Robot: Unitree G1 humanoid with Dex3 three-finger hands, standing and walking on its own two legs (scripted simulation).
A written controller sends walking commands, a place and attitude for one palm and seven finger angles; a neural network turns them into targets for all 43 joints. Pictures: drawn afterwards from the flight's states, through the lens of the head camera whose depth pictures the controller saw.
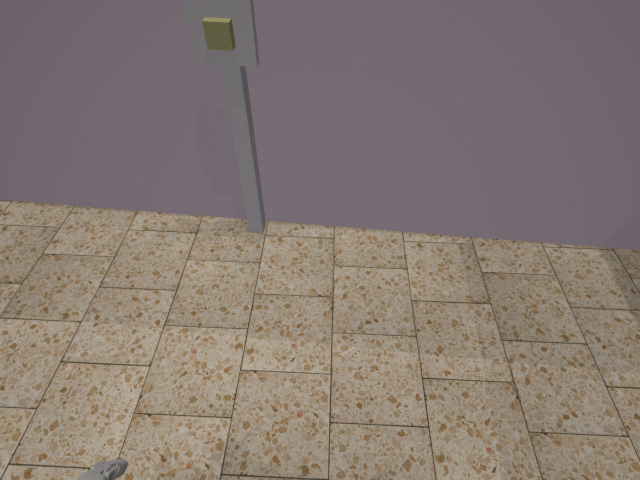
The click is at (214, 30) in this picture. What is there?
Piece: button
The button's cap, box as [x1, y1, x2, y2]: [202, 17, 234, 50]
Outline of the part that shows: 205,17 202,20 207,48 232,50 234,47 234,39 231,18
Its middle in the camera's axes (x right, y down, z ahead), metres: -0.27 -0.55 +1.03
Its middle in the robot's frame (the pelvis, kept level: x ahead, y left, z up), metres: +1.14 +0.33 +0.07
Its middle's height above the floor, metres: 0.84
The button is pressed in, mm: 0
